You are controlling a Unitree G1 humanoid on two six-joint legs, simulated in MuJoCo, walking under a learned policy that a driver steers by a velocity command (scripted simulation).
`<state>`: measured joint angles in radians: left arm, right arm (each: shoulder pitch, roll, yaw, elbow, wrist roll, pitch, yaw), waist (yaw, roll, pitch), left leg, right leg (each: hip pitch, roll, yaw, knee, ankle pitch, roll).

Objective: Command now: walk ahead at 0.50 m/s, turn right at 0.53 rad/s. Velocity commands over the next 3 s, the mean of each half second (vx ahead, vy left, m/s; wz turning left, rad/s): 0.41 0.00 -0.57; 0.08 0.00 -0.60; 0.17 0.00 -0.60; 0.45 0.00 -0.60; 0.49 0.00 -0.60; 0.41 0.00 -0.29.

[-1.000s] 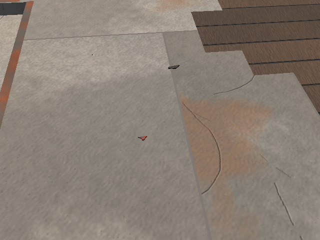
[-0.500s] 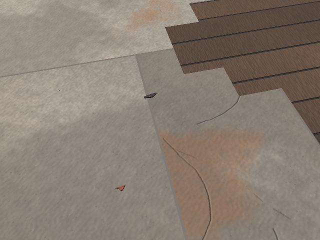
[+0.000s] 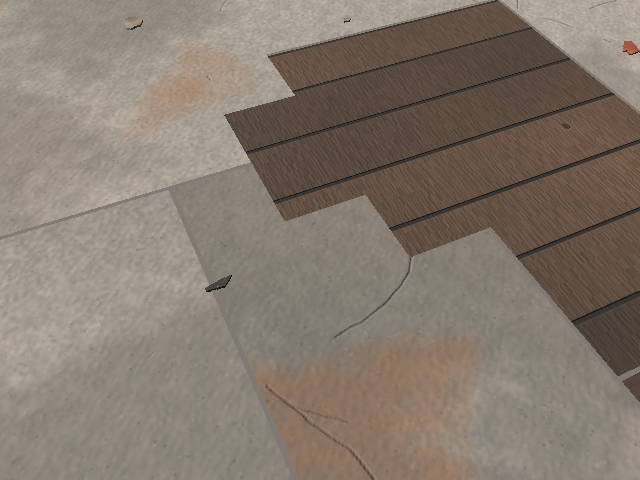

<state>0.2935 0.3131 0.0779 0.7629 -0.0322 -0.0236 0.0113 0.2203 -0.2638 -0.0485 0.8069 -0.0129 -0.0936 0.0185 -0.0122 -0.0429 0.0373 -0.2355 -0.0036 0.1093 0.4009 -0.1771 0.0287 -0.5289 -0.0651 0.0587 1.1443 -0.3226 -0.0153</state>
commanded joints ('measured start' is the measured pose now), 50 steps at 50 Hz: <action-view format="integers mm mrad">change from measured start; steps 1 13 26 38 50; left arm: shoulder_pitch -8 -247 -120 -100 -82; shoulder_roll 34 41 154 156 114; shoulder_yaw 12 7 44 40 40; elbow -85 -195 -186 -169 -171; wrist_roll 6 13 36 24 1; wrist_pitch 8 5 -14 51 91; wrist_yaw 0 -61 -14 23 21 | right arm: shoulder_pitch -27 42 -4 -188 -131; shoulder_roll -133 -240 -154 -141 -151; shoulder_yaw -38 -78 -39 -33 -42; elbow -40 13 -76 -148 -162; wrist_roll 2 43 0 9 -2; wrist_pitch -25 32 56 60 84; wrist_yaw -9 -24 -48 -33 -51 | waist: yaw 5 -34 -31 34 23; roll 129 108 -5 -87 184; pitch -15 42 -164 -131 -92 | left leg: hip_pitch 107 311 -305 -268 113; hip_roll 293 310 79 -18 243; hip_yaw -213 77 -170 -224 -285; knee -262 -171 732 288 -54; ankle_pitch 99 440 -171 -95 407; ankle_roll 160 97 -105 -119 170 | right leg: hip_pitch -148 -69 320 366 -53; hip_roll -75 -6 -109 -67 102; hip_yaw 52 -111 208 379 27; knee -49 -505 -808 -700 31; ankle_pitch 82 194 797 495 -132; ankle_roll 12 -58 -277 -211 114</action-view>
